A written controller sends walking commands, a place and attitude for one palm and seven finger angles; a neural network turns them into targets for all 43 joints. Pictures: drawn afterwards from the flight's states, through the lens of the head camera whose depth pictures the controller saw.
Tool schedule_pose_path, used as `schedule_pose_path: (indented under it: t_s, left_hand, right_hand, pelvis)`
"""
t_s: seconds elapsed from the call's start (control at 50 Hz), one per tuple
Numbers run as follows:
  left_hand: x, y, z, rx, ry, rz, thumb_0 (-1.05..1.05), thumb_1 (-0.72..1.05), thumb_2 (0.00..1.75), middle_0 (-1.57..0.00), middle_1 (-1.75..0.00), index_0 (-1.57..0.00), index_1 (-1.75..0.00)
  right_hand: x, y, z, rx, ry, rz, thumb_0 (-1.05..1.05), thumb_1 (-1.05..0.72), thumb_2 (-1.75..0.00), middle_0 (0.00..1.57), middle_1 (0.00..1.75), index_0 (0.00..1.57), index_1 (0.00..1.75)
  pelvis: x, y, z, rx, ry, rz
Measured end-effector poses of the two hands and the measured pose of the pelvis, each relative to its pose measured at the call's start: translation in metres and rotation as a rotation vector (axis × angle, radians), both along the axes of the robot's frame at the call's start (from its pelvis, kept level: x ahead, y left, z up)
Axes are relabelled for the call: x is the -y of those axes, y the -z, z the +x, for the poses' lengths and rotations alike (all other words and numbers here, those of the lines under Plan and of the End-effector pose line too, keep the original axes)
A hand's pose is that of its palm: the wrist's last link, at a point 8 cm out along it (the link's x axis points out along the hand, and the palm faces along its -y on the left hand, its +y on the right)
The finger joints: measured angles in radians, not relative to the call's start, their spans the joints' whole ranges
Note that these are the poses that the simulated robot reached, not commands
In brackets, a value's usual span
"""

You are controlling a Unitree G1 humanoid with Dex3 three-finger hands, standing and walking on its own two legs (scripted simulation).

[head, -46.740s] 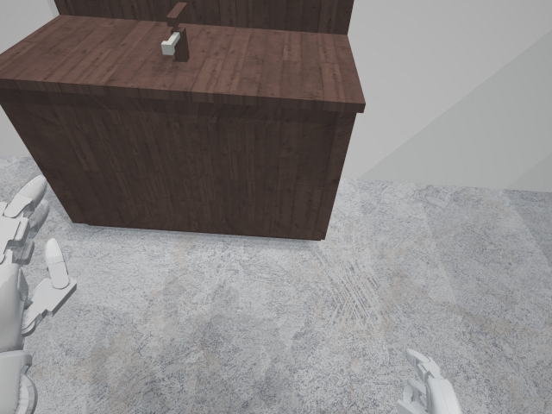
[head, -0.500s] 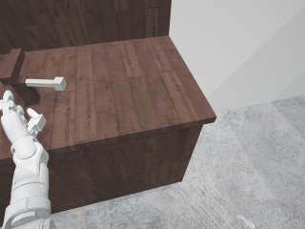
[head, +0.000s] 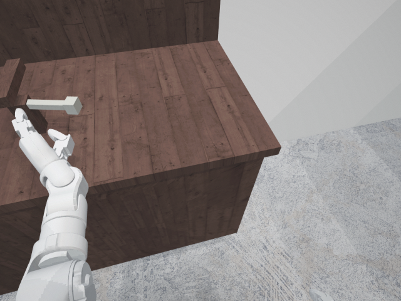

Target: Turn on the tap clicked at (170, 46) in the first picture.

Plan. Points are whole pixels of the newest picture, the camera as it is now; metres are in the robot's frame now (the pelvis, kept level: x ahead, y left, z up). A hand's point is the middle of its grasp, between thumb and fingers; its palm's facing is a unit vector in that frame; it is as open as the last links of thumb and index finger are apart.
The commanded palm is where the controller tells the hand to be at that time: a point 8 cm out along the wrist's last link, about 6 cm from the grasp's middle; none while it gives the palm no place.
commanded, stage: push the lever round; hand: left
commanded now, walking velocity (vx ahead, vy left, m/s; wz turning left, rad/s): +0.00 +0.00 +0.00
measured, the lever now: (72, 105) +0.50 +0.30 +0.11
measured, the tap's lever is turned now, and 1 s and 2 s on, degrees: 74 74 82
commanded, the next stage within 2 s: lift the hand up off the lever in 1.28 s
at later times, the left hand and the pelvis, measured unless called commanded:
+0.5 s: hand (88, 129) +0.44 +0.25 +0.09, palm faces +0.79 -0.61 -0.08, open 7.8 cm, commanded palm +0.39 +0.28 +0.10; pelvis +0.00 +0.00 +0.00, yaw +0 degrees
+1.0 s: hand (89, 123) +0.46 +0.26 +0.09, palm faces +0.83 -0.55 -0.08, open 7.8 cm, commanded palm +0.41 +0.28 +0.10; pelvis +0.01 -0.01 +0.00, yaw +0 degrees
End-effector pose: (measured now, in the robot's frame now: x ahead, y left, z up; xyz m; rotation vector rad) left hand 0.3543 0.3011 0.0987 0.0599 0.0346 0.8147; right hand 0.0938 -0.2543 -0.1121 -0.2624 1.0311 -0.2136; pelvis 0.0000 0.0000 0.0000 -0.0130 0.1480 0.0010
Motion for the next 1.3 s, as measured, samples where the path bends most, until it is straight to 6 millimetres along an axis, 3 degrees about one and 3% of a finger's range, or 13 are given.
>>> schedule_pose_path:
  t_s: [0.32, 0.6, 0.9, 1.3]
  left_hand:
    - [0.019, 0.001, 0.013, -0.009, -0.081, 0.007, 0.02, 0.9, 0.9, -0.15, -0.15, -0.15, -0.15]
    - [0.038, 0.004, 0.038, -0.041, -0.126, -0.022, 0.02, 0.9, 0.9, -0.15, -0.15, -0.15, -0.15]
    - [0.035, 0.005, 0.046, -0.039, -0.17, -0.012, 0.02, 0.9, 0.9, -0.15, -0.15, -0.15, -0.15]
    - [0.031, -0.003, 0.065, -0.035, -0.152, -0.005, 0.02, 0.91, 0.91, -0.15, -0.15, -0.13, -0.14]
  right_hand:
    - [-0.001, 0.004, -0.009, -0.044, 0.014, 0.012, 0.01, -0.9, -0.9, 0.2, 0.3, 0.21, 0.3]
    - [-0.002, 0.01, -0.012, -0.086, 0.005, 0.027, 0.01, -0.9, -0.9, 0.2, 0.3, 0.21, 0.3]
    - [0.006, 0.014, -0.038, -0.164, 0.045, 0.031, 0.01, -0.9, -0.9, 0.2, 0.3, 0.21, 0.3]
    - [0.008, 0.012, -0.052, -0.187, 0.04, 0.016, 0.01, -0.9, -0.9, 0.2, 0.3, 0.2, 0.3]
  pelvis:
    - [-0.002, 0.001, 0.004, -0.009, 0.0, 0.001]
    - [0.0, 0.004, 0.006, -0.041, -0.003, 0.003]
    - [0.005, 0.004, 0.01, -0.053, 0.002, 0.001]
    - [0.001, 0.006, 0.003, -0.08, -0.004, -0.004]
